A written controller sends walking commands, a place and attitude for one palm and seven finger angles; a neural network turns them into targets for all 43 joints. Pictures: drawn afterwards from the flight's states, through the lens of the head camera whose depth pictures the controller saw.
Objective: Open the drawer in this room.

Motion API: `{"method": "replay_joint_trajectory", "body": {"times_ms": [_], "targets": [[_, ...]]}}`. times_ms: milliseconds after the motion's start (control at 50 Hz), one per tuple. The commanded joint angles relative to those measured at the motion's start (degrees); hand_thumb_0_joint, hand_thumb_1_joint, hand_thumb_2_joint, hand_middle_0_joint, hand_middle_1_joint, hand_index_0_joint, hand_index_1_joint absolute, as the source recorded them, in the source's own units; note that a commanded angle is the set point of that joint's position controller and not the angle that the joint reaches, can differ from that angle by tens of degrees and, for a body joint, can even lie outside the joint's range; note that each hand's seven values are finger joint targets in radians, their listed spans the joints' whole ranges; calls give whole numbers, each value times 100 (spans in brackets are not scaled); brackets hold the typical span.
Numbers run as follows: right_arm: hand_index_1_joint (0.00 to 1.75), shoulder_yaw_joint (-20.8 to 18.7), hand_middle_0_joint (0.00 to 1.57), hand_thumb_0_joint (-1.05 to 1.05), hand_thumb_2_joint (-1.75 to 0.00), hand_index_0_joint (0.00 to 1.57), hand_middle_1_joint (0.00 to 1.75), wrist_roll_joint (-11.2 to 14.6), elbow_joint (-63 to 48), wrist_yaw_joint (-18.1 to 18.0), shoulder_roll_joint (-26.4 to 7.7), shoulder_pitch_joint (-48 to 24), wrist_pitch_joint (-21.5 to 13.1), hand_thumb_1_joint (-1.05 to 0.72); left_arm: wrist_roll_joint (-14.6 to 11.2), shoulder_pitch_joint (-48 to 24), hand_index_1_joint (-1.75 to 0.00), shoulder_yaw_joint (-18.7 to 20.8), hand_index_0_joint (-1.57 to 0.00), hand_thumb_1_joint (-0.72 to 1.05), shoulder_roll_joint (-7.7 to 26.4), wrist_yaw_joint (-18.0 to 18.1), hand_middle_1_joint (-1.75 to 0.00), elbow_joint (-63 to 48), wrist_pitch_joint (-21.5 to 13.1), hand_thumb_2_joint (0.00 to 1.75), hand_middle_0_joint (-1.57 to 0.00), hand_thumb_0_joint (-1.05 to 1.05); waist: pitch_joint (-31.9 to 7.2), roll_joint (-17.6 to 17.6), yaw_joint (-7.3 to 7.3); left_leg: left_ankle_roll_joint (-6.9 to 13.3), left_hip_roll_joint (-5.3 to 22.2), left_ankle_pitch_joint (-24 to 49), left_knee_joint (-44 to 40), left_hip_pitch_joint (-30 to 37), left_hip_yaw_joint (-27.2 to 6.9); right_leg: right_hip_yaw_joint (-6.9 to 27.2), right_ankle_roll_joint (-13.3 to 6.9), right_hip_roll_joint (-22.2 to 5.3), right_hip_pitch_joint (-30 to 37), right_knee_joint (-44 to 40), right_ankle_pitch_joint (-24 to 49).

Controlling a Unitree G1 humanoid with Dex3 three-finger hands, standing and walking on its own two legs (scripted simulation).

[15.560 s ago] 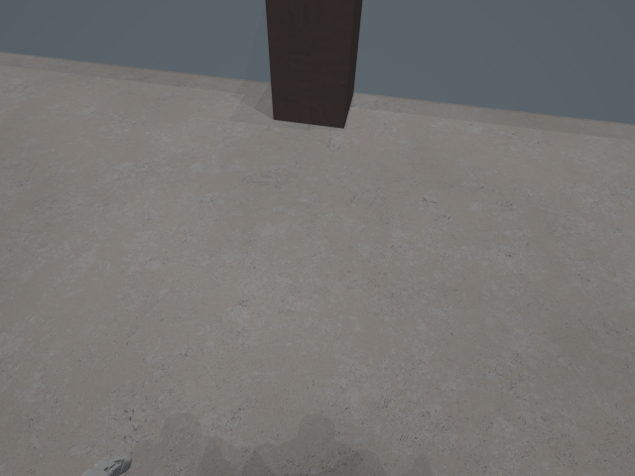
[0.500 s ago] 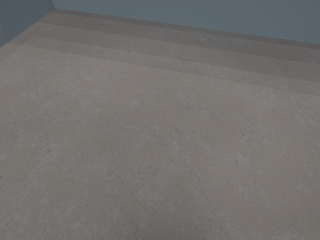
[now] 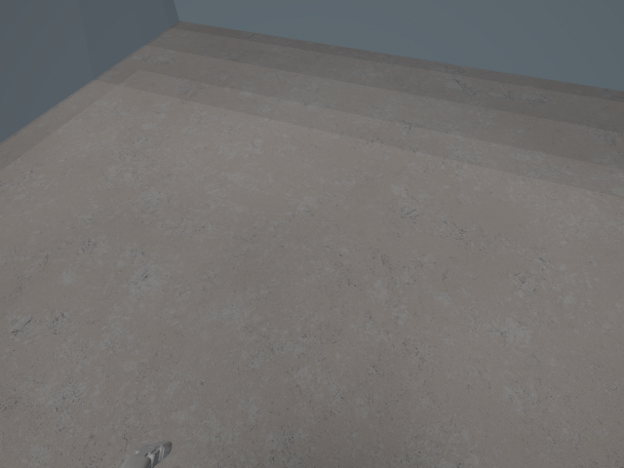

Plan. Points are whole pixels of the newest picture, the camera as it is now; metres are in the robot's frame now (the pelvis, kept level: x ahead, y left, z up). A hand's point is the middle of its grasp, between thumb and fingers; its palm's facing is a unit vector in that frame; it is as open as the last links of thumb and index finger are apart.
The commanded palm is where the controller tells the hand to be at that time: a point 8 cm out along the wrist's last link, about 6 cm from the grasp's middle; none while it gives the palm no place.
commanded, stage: turn or walk to find it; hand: left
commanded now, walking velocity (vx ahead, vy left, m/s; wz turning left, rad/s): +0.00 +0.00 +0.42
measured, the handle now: out of the picture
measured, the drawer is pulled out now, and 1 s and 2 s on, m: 0.00 0.00 0.00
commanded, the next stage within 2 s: stand and wait in 1.96 s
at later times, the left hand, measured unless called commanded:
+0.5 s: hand out of the picture -0.06 +0.20 -0.17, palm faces +0.30 -0.92 -0.25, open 7.3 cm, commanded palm none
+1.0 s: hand out of the picture -0.03 +0.21 -0.15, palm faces +0.42 -0.87 -0.27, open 7.4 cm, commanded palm none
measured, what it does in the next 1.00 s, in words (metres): steps on the spot, turning left: left foot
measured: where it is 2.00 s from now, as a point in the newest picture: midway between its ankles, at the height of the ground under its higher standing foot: outside the picture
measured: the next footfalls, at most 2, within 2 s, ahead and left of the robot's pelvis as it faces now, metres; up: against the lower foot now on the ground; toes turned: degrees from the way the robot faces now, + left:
left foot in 0.52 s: -0.04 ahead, +0.13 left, +0.00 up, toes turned +20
right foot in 1.02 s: +0.03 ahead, -0.11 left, +0.00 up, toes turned +22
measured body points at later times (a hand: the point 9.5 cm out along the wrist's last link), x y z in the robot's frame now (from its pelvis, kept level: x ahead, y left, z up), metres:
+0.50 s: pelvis -0.03 +0.00 +0.00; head +0.00 +0.01 +0.45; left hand -0.08 +0.25 -0.15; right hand +0.10 -0.23 -0.14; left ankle -0.08 +0.12 -0.72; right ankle +0.00 -0.11 -0.73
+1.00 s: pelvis -0.05 -0.02 +0.00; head -0.02 -0.03 +0.45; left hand -0.06 +0.25 -0.13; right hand +0.09 -0.22 -0.16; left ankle -0.08 +0.11 -0.73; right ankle -0.01 -0.13 -0.73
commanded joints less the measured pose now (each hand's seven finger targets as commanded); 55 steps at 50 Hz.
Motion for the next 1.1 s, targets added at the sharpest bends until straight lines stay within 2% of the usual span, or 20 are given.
{"method": "replay_joint_trajectory", "body": {"times_ms": [0, 20, 80, 180, 340, 400, 460, 480, 500, 520, 540, 560, 620, 720, 840, 940, 960, 1000, 1020, 1080], "targets": [[30, -216, 20, 0, -90, 20, 30, 84, -635, -1, -452, -128, -146, -90, 115, 1023, -30, 325, -20, 90, 1419, 140, -30, -167, -232, 90, -20, 0, -771, -1878, 509, -119, -193, -1812, 1863, -1816, 153, 2098, -1009, -2344, 1990, -1730, 2295], [30, -301, 20, 0, -90, 20, 30, 57, -654, -14, -732, -256, -66, -90, 75, 1000, -30, 305, -20, 90, 1377, 157, -30, -233, -197, 90, -20, 0, -615, -1275, 532, -93, 52, -2019, 2872, -1557, -59, 1954, -1426, -2642, 1133, -1772, 2473], [30, -356, 20, 0, -90, 20, 30, -2, -254, 75, -691, 120, 106, -90, 48, 38, -30, 215, -20, 90, 886, 144, -30, -458, -194, 90, -20, 0, 34, -949, 67, -148, 291, -1005, 4084, -1543, -66, 990, -1118, -1761, 197, -2049, 727], [30, -317, 20, 0, -90, 20, 30, -8, -128, 122, -613, 276, 136, -90, 62, 296, -30, 181, -20, 90, 753, 141, -30, -388, -248, 90, -20, 0, -67, -1076, 114, -345, 408, -466, 3978, -1583, 194, 284, -974, -1520, 516, -2026, 844], [30, -174, 20, 0, -90, 20, 30, 52, -301, 102, -449, -418, 46, -90, 145, 1003, -30, 275, -20, 90, 1019, 131, -30, -60, -215, 90, -20, 0, -313, -1114, 505, -363, 479, -1262, 2027, -1135, 638, 155, -1264, -1847, 1225, -1594, 2294], [30, -121, 20, 0, -90, 20, 30, 100, -314, 77, -428, -347, -27, -90, 147, 977, -30, 319, -20, 90, 1141, 120, -30, -7, -193, 90, -20, 0, -544, -1264, 474, -277, 438, -1294, 1308, -724, 828, 42, -1320, -1943, 1312, -1289, 2832], [30, -119, 20, 0, -90, 20, 30, 92, -219, 63, -510, 79, -106, -90, 99, 762, -30, 325, -20, 90, 1126, 105, -30, 25, -143, 90, -20, 0, -681, -1083, 170, -178, 401, -194, -150, 287, 962, -344, -914, -1788, 821, -689, 2431], [30, -168, 20, 0, -90, 20, 30, 87, -158, 74, -711, 310, -159, -90, 45, 703, -30, 303, -20, 90, 1000, 96, -30, 5, -100, 90, -20, 0, -772, -478, -5, -92, 616, 505, -823, 1003, 653, -620, -614, -1555, 246, -55, 1773], [30, -294, 20, 0, -90, 20, 30, 28, -188, 49, -1262, 419, -210, -90, 4, 808, -30, 245, -20, 90, 620, 71, -30, -147, -54, 90, -20, 0, -785, 1240, -55, 388, 1893, 1666, -1237, 1628, -1101, -906, -169, -786, -1095, 1099, -168], [30, -337, 20, 0, -90, 20, 30, 39, -158, 6, -1568, 605, -150, -90, 51, 414, -30, 107, -20, 90, 481, 71, -30, -316, 1, 90, -20, 0, -583, 1653, -186, 840, 2496, 2804, -1331, 1287, -1536, -510, -50, -476, -1460, 1880, -1657], [30, -316, 20, 0, -90, 20, 30, 3, -158, -5, -1540, 508, -116, -90, 55, 331, -30, 155, -20, 90, 578, 68, -30, -340, 42, 90, -20, 0, -468, 1092, -151, 1093, 2604, 2399, -1283, 888, -1314, -214, -124, -536, -1315, 2347, -1556], [30, -263, 20, 0, -90, 20, 30, -1, -178, -71, -1315, 262, -161, -90, 92, 267, -30, 176, -20, 90, 540, 83, -30, -224, 90, 90, -20, 0, -318, 1415, -80, 898, 2186, 2251, -1399, 689, -1178, 32, -95, -540, -1441, 2487, -1231], [30, -153, 20, 0, -90, 20, 30, 21, -318, -118, -1069, -190, -191, -90, 66, 391, -30, 218, -20, 90, 655, -3, -30, -29, 61, 90, -20, 0, -104, 913, 140, 766, 1679, 2488, -1271, 696, -667, 91, -43, -427, -1530, 2921, -398], [30, -198, 20, 0, -90, 20, 30, 44, -285, -100, -1059, 69, -234, -90, 57, 377, -30, 185, -20, 90, 611, 21, -30, -51, 26, 90, -20, 0, -464, 482, 93, 896, 1579, 2923, -1125, 1167, -666, 133, 83, -347, -1502, 2727, -236], [30, -277, 20, 0, -90, 20, 30, -15, -309, -66, -1067, 173, -169, -90, 25, -22, -30, 133, -20, 90, 482, 49, -30, -330, 20, 90, -20, 0, -435, 759, -43, 1068, 1611, 2460, -1033, 924, -1177, 141, 55, -194, -1106, 1584, -654], [30, -316, 20, 0, -90, 20, 30, -7, -408, -39, -1073, -133, -115, -90, -17, 579, -30, 147, -20, 90, 478, 58, -30, -215, -74, 90, -20, 0, -593, 718, 275, 818, 1263, 1963, -594, 6, -1334, -55, -61, 72, 438, -422, 249], [30, -314, 20, 0, -90, 20, 30, 30, -430, -26, -979, -160, -117, -90, -2, 809, -30, 178, -20, 90, 581, 72, -30, -157, -124, 90, -20, 0, -742, 442, 380, 587, 1015, 1463, -293, -328, -1184, 2, -91, -63, 1068, -1190, 812], [30, -231, 20, 0, -90, 20, 30, 77, -639, 8, -413, -124, -118, -90, 130, 986, -30, 335, -20, 90, 1427, 141, -30, -194, -209, 90, -20, 0, -646, -1891, 505, -111, -210, -1801, 1877, -1967, 135, 2225, -977, -2355, 1786, -1928, 1438], [30, -322, 20, 0, -90, 20, 30, 40, -649, 2, -710, -206, -43, -90, 75, 900, -30, 304, -20, 90, 1388, 153, -30, -280, -169, 90, -20, 0, -555, -1353, 486, -93, 32, -1916, 2860, -1656, -87, 2044, -1341, -2625, 917, -1989, 1562], [30, -378, 20, 0, -90, 20, 30, -17, -251, 83, -694, 138, 115, -90, 47, -8, -30, 211, -20, 90, 877, 140, -30, -487, -180, 90, -20, 0, 53, -922, 39, -140, 267, -920, 4083, -1603, -85, 1024, -1039, -1735, 47, -2150, 334]]}}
